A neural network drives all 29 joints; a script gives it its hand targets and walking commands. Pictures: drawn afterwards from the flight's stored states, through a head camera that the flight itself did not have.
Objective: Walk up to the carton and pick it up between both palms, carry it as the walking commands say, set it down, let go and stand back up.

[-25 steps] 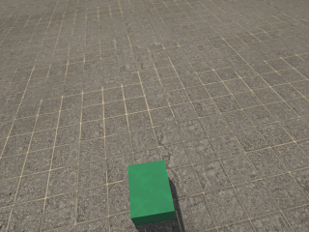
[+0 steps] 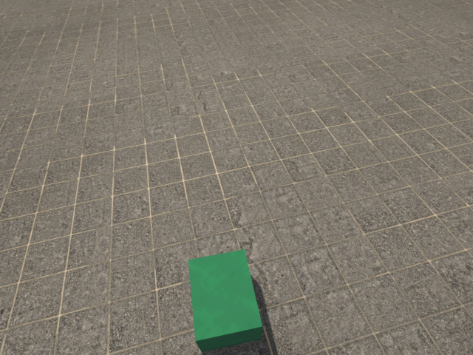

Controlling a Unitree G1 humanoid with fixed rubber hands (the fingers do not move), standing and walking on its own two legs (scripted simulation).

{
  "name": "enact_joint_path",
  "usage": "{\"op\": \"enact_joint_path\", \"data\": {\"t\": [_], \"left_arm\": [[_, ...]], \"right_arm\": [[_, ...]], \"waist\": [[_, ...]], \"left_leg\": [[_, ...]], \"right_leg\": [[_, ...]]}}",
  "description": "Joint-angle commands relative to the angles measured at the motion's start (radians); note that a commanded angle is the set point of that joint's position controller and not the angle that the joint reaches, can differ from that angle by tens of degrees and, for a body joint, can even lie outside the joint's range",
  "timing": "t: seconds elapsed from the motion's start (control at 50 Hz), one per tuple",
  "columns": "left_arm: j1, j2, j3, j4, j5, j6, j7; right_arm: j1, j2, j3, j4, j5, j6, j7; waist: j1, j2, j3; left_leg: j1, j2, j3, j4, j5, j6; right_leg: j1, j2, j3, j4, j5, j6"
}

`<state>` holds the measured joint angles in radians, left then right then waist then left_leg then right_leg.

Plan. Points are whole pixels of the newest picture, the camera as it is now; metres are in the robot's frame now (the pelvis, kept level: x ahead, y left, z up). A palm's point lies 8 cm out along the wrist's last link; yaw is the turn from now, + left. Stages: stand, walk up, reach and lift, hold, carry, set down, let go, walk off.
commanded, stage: walk up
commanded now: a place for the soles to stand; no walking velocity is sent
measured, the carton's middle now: (223, 298) +0.47 +0.08 -0.68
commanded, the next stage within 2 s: reach and lift in 0.14 s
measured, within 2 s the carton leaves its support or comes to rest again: neither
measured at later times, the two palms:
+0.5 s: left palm out of the picture +0.14 +0.26 -0.12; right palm (373, 344) +0.19 -0.23 -0.13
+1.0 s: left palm (112, 323) +0.24 +0.27 -0.15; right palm (335, 294) +0.29 -0.20 -0.16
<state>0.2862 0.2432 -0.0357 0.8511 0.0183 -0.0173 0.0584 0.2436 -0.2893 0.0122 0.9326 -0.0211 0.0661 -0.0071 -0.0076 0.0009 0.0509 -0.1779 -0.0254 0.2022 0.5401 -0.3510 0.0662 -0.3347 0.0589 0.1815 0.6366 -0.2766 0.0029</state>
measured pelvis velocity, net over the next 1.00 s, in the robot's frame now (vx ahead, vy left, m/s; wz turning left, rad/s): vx -0.06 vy -0.03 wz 0.17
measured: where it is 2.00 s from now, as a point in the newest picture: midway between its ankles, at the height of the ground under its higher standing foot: outside the picture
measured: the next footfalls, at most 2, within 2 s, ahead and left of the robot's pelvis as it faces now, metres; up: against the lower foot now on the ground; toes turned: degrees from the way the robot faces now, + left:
none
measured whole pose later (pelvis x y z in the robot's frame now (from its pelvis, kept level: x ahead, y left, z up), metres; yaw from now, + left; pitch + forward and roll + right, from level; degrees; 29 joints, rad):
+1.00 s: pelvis -0.06 -0.03 -0.07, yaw +10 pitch +20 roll -1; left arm -0.52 0.36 0.13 0.76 0.00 0.32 -0.11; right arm -0.42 -0.17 -0.13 0.58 0.05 0.38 -0.08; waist -0.04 0.01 0.05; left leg -0.98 -0.02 0.02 1.05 -0.41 0.03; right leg -1.02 0.01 -0.03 1.00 -0.32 -0.02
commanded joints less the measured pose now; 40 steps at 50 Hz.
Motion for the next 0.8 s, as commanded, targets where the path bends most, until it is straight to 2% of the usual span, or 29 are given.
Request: {"op": "enact_joint_path", "data": {"t": [0.0,0.04,0.12,0.14,0.16,0.18,0.2,0.22,0.24,0.28,0.32,0.38,0.42,0.5,0.58,0.62,0.78], "left_arm": [[0.032,0.129,0.031,-0.045,0.000,-0.010,0.003],[0.029,0.127,0.031,-0.047,0.000,-0.010,0.003],[0.036,0.120,0.030,-0.045,-0.002,-0.010,0.002],[-0.501,0.189,-0.008,-0.415,-0.094,0.052,-0.030],[-0.311,0.164,0.064,-0.313,-0.029,0.136,-0.042],[-0.258,0.145,0.065,-0.266,0.004,0.195,-0.063],[-0.236,0.154,0.085,-0.253,0.025,0.245,-0.077],[-0.215,0.165,0.111,-0.250,0.051,0.294,-0.083],[-0.218,0.171,0.123,-0.253,0.064,0.346,-0.086],[-0.211,0.158,0.123,-0.265,0.057,0.399,-0.093],[-0.227,0.120,0.123,-0.310,0.053,0.408,-0.100],[-0.241,0.086,0.128,-0.372,0.042,0.371,-0.105],[-0.280,0.111,0.132,-0.394,0.036,0.337,-0.117],[-0.373,0.179,0.157,-0.401,0.035,0.273,-0.134],[-0.342,0.213,0.172,-0.402,0.027,0.271,-0.154],[-0.368,0.226,0.166,-0.405,0.017,0.276,-0.162],[-0.626,0.245,0.168,-0.323,-0.014,0.314,-0.159]], "right_arm": [[0.039,-0.107,-0.021,-0.035,0.000,-0.006,-0.001],[0.043,-0.109,-0.021,-0.033,0.000,-0.008,-0.001],[0.036,-0.119,-0.022,-0.031,-0.001,-0.010,-0.003],[-0.510,-0.169,-0.016,-0.477,0.072,-0.020,-0.019],[-0.368,-0.125,-0.053,-0.388,0.058,0.037,-0.002],[-0.313,-0.140,-0.047,-0.415,0.060,0.088,0.014],[-0.273,-0.139,-0.059,-0.411,0.053,0.138,0.020],[-0.243,-0.118,-0.061,-0.421,0.030,0.187,0.024],[-0.199,-0.079,-0.058,-0.408,0.020,0.248,0.024],[-0.121,-0.034,-0.071,-0.407,0.014,0.333,0.023],[-0.084,-0.020,-0.088,-0.418,0.001,0.362,0.020],[-0.092,-0.034,-0.117,-0.458,-0.012,0.319,0.015],[-0.111,-0.019,-0.133,-0.490,-0.019,0.282,0.007],[-0.191,0.017,-0.149,-0.535,-0.004,0.218,-0.010],[-0.188,0.045,-0.118,-0.578,0.035,0.216,-0.035],[-0.209,0.051,-0.110,-0.595,0.047,0.226,-0.046],[-0.462,0.052,-0.131,-0.564,0.056,0.285,-0.062]], "waist": [[-0.004,-0.043,-0.019],[-0.005,-0.043,-0.020],[0.004,-0.028,-0.022],[-0.055,-0.065,-0.129],[0.023,-0.052,0.025],[0.004,-0.061,0.030],[0.004,-0.044,0.015],[0.009,-0.032,0.006],[0.004,0.006,0.006],[-0.013,0.011,-0.001],[-0.035,0.026,-0.051],[-0.045,0.029,-0.164],[-0.054,0.026,-0.209],[-0.048,0.025,-0.337],[-0.037,0.021,-0.477],[-0.037,0.025,-0.490],[-0.037,0.032,-0.392]], "left_leg": [[0.053,0.144,-0.149,-0.112,0.048,0.020],[0.061,0.147,-0.153,-0.122,0.050,0.022],[0.055,0.168,-0.156,-0.152,0.076,0.032],[-0.263,0.100,-0.116,-0.069,-0.164,0.034],[-0.276,0.106,-0.166,0.023,-0.103,-0.016],[-0.255,0.081,-0.138,0.036,-0.103,-0.034],[-0.220,0.067,-0.122,0.007,-0.118,-0.046],[-0.189,0.071,-0.128,-0.008,-0.114,-0.043],[-0.198,0.074,-0.155,-0.002,-0.088,-0.036],[-0.192,0.082,-0.184,-0.002,-0.021,-0.022],[-0.160,0.074,-0.213,0.013,0.093,-0.027],[-0.118,0.047,-0.243,0.083,0.284,-0.051],[-0.152,0.034,-0.255,0.138,0.341,-0.056],[-0.326,0.015,-0.268,0.246,0.352,-0.064],[-0.466,-0.004,-0.266,0.299,0.327,-0.056],[-0.503,-0.007,-0.265,0.309,0.292,-0.047],[-0.590,0.011,-0.245,0.315,0.100,-0.031]], "right_leg": [[-0.081,-0.119,0.118,-0.098,0.201,-0.108],[-0.087,-0.114,0.116,-0.100,0.188,-0.106],[-0.067,-0.089,0.066,-0.075,0.212,-0.091],[-0.039,-0.035,-0.158,-0.034,-0.075,-0.035],[-0.112,-0.061,-0.161,-0.047,-0.151,-0.039],[-0.093,-0.065,-0.184,-0.085,-0.161,-0.042],[-0.055,-0.066,-0.188,-0.107,-0.161,-0.035],[-0.050,-0.059,-0.197,-0.100,-0.135,-0.029],[-0.060,-0.058,-0.193,-0.078,-0.098,-0.029],[-0.062,-0.042,-0.179,-0.042,-0.012,-0.036],[-0.075,-0.033,-0.161,-0.024,0.075,-0.044],[-0.120,-0.034,-0.148,0.010,0.182,-0.051],[-0.161,-0.042,-0.142,0.047,0.227,-0.045],[-0.176,-0.063,-0.129,0.156,0.333,-0.025],[-0.092,-0.076,-0.102,0.233,0.456,-0.009],[-0.106,-0.075,-0.100,0.247,0.429,-0.004],[-0.267,-0.054,-0.130,0.222,0.091,-0.005]]}}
